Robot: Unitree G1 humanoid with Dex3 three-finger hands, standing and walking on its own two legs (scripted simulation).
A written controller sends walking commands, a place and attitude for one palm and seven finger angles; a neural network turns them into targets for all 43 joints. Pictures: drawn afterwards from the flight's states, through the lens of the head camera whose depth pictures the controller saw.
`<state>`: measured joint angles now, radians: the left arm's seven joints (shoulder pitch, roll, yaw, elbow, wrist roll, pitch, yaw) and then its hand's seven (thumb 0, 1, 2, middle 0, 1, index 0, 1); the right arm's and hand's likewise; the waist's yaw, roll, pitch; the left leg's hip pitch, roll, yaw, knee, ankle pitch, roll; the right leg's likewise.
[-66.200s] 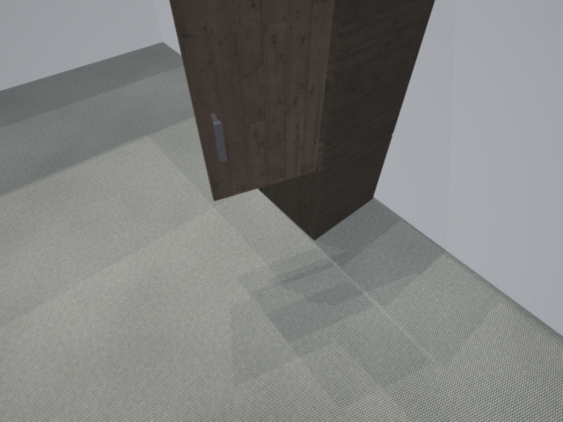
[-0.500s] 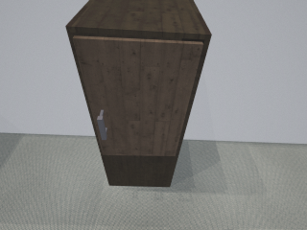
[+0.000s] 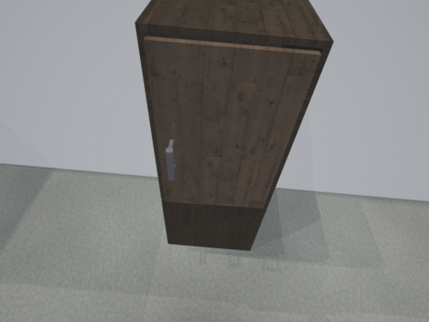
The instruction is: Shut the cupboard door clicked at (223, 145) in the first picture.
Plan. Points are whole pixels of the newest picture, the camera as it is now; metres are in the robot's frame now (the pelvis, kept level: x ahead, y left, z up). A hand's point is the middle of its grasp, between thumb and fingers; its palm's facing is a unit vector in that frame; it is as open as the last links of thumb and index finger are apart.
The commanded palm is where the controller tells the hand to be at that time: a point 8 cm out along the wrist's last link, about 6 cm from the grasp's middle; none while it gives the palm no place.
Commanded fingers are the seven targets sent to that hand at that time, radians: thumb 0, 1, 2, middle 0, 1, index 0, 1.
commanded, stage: come to a stop and stand still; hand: left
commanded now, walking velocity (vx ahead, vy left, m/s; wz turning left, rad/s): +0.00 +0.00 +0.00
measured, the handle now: (171, 160) +0.55 +0.16 -0.09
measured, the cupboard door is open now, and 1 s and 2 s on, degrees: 1 1 1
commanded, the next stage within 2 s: look again from close up in 1.10 s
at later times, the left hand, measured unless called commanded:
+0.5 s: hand out of the picture +0.00 +0.26 -0.18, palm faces +0.04 -0.99 -0.16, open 7.4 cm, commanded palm none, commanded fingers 0.00 0.90 0.90 -0.20 -0.30 -0.20 -0.30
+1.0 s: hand out of the picture +0.00 +0.33 -0.19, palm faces -0.04 -0.99 -0.10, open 7.4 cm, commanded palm none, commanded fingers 0.00 0.90 0.90 -0.20 -0.30 -0.20 -0.30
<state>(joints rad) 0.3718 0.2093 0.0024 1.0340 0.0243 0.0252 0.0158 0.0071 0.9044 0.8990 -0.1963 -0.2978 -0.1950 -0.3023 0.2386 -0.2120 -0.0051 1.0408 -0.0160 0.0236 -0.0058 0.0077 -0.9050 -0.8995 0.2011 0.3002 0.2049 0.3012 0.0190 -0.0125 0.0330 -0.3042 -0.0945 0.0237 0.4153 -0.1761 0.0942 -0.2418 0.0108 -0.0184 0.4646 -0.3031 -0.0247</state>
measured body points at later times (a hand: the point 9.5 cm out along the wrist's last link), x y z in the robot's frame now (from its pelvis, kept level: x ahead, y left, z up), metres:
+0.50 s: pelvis -0.03 +0.08 +0.00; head -0.03 +0.12 +0.45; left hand +0.00 +0.31 -0.17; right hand -0.03 -0.16 -0.13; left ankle +0.05 +0.06 -0.74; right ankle -0.07 -0.08 -0.70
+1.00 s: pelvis -0.05 +0.16 +0.01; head -0.04 +0.22 +0.45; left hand +0.00 +0.39 -0.18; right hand -0.10 -0.07 -0.12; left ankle +0.01 +0.18 -0.74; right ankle -0.08 -0.04 -0.63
